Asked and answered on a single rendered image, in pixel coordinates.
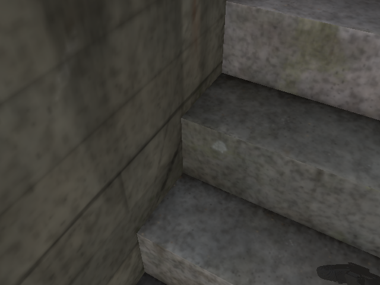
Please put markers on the robot right hand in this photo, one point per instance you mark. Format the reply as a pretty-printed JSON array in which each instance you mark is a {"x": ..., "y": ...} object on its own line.
[{"x": 350, "y": 273}]

